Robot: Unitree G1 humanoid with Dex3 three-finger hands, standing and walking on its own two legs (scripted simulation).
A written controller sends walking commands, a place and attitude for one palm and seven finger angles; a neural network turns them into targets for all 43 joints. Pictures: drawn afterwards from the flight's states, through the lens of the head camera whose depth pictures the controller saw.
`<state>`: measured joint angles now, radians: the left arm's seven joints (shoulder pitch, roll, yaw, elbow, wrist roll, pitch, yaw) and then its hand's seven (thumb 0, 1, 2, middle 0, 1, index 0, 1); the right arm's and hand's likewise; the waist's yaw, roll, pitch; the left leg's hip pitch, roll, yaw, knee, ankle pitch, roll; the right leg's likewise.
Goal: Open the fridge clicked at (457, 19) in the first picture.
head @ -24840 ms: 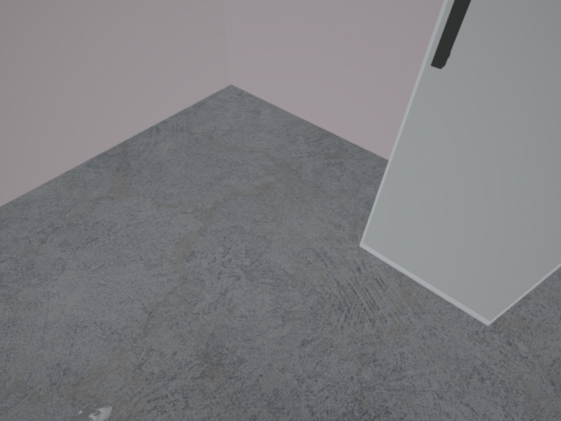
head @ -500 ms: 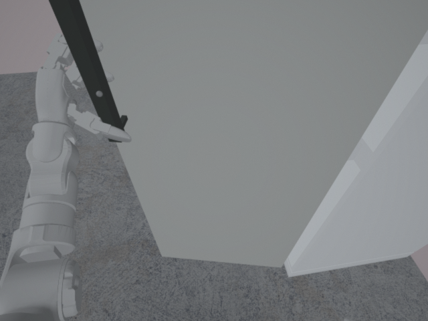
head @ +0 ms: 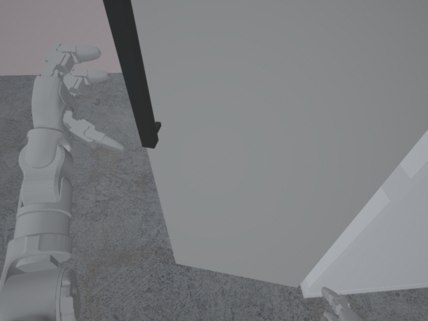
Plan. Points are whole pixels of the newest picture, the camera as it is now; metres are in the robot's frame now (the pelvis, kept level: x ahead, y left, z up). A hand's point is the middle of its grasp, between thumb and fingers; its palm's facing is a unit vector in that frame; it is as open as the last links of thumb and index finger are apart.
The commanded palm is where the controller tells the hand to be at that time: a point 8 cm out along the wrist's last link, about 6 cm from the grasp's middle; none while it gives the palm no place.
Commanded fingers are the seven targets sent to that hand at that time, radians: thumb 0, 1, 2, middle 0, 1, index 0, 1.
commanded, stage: slip the hand off the handle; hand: left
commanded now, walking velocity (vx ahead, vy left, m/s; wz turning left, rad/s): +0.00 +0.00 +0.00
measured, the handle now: (138, 61) +0.43 +0.16 +0.28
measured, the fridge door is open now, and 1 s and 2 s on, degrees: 75 75 75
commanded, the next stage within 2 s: draw the hand back to the body in 0.90 s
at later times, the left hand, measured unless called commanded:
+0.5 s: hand (70, 119) +0.34 +0.25 +0.23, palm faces +0.17 -0.98 -0.11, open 14.7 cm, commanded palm +0.30 +0.29 +0.23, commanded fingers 0.00 -0.55 0.20 -0.25 -1.15 -0.25 -1.15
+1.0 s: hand (34, 158) +0.26 +0.26 +0.23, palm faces +0.21 -0.97 -0.13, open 14.7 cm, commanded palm +0.24 +0.30 +0.23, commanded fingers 0.00 -0.55 0.20 -0.25 -1.15 -0.25 -1.15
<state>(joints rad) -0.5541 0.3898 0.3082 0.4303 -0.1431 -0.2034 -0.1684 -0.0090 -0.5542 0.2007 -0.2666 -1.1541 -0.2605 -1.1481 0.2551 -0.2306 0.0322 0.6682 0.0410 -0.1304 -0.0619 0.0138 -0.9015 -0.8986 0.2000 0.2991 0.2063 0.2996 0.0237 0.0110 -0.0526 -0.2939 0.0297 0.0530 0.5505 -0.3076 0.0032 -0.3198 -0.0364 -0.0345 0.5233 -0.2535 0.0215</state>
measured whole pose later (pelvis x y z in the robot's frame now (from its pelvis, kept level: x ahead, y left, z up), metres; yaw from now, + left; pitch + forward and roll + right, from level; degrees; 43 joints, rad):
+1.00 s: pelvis -0.01 -0.02 +0.00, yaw +1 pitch -1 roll -1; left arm -0.18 0.41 0.45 0.05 -0.30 -0.11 -0.33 -0.01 -0.55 0.20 -0.26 -1.15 -0.26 -1.15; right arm 0.21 -0.25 0.06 0.62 0.04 -0.19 -0.10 0.02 -0.90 -0.90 0.20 0.30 0.21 0.30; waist 0.09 0.03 -0.04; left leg -0.24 0.04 0.02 0.56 -0.30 -0.02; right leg -0.26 -0.02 -0.06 0.54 -0.26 0.00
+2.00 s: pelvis -0.01 +0.01 +0.01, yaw +0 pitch -5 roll +0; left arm 0.31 0.35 0.34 -0.33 -0.06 -0.08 0.10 0.00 0.19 0.56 -0.23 -0.71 -0.24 -0.71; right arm 0.24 -0.22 0.03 0.70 -0.02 -0.17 -0.07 0.02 -0.90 -0.90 0.20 0.30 0.21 0.30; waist 0.08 0.04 0.02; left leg -0.08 0.01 0.06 0.43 -0.26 0.02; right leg -0.10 -0.05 -0.03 0.40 -0.20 0.04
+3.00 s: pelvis -0.03 +0.01 +0.00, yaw -1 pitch +0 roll +0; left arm 0.50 0.39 0.38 -0.45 -0.03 -0.16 0.11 0.02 0.89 0.90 -0.21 -0.30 -0.22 -0.30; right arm 0.18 -0.23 0.00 0.56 -0.01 -0.06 -0.09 0.02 -0.90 -0.90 0.20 0.30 0.21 0.30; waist 0.02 0.01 0.01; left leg -0.24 0.01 0.08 0.48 -0.24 0.02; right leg -0.27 -0.05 0.00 0.45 -0.18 0.04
